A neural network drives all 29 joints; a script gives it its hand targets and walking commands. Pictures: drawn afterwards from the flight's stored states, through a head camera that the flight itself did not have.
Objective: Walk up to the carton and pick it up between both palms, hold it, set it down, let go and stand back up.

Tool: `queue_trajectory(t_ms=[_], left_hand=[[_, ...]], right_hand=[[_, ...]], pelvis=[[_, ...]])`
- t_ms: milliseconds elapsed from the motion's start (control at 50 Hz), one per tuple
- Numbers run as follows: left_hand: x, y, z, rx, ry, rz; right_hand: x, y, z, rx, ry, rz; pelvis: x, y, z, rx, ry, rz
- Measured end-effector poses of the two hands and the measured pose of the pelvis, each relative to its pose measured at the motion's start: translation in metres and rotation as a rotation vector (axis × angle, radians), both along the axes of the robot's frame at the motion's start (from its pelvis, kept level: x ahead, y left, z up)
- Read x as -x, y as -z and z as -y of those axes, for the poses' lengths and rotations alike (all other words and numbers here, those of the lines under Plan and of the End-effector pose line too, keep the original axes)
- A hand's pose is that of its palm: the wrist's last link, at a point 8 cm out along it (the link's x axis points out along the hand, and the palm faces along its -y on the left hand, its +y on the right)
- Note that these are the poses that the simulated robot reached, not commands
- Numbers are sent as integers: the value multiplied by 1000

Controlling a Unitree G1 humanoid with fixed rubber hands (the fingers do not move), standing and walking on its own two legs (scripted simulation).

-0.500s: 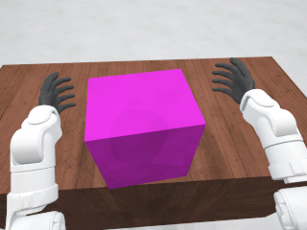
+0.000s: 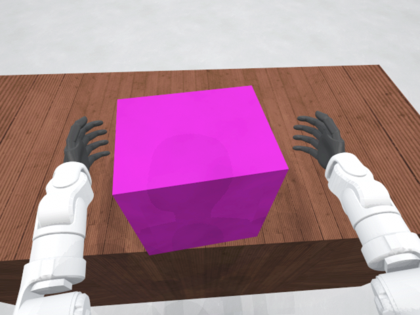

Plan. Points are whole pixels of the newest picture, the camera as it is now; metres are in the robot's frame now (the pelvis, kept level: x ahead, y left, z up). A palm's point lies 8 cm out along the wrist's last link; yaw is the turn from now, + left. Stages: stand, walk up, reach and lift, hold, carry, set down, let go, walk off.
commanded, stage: reach and lift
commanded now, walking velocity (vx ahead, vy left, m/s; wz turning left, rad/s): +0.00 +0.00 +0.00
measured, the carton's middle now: (196, 177) +0.38 +0.04 +0.05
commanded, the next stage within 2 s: none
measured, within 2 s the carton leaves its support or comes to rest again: neither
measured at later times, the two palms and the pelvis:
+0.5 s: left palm (96, 165) +0.38 +0.23 +0.08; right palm (316, 158) +0.40 -0.19 +0.08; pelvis +0.00 +0.00 +0.00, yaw +0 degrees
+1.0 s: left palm (104, 175) +0.37 +0.21 +0.06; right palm (297, 163) +0.39 -0.15 +0.07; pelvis -0.01 +0.00 +0.00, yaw +0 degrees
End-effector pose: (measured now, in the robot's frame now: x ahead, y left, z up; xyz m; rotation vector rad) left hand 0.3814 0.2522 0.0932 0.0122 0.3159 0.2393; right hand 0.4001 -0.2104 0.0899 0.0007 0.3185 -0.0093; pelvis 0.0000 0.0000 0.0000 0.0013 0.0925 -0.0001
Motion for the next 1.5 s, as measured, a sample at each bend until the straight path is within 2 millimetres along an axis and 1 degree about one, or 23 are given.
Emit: queue_trajectory(t_ms=[60, 140, 280, 360, 460, 640, 720, 780, 880, 1060, 1380, 1500], left_hand=[[-4, 7, 4, -1, 9, 19], [-8, 14, 11, 0, 26, 27], [-8, 19, 19, 5, 37, 10], [-6, 20, 21, 7, 47, 17], [-4, 17, 24, 15, 53, 46], [7, 19, 29, 45, 48, 49], [10, 21, 34, 59, 37, 44], [11, 23, 39, 65, 32, 41], [12, 27, 39, 68, 21, 25], [12, 28, 40, 69, 12, 21], [13, 29, 42, 81, -2, 25], [13, 28, 44, 80, -2, 26]], right_hand=[[2, 13, -3, 4, -8, -1], [-1, 20, -8, 2, -21, 24], [-5, 14, -10, -2, -43, 77], [-4, 16, -14, 9, -62, 69], [-1, 15, -18, 7, -58, 77], [9, 19, -41, -11, -78, 71], [13, 26, -46, -22, -66, 47], [14, 28, -49, -20, -62, 45], [12, 26, -53, -20, -53, 51], [7, 21, -59, -37, -46, 66], [7, 21, -75, -36, -52, 70], [6, 20, -76, -32, -50, 76]], pelvis=[[-2, 0, 0, 0, 0, -22], [-4, 0, 1, 2, 1, -43], [-9, 0, 3, 3, 4, -57], [-8, 0, 5, 3, 4, -56], [-6, 0, 5, 5, 5, -53], [3, 0, 3, 7, 5, -42], [5, 0, 3, 7, 5, -41], [6, 1, 3, 7, 5, -44], [6, 1, 2, 7, 5, -47], [6, 1, 3, 7, 5, -49], [6, 1, 2, 7, 5, -48], [6, 1, 2, 7, 5, -48]])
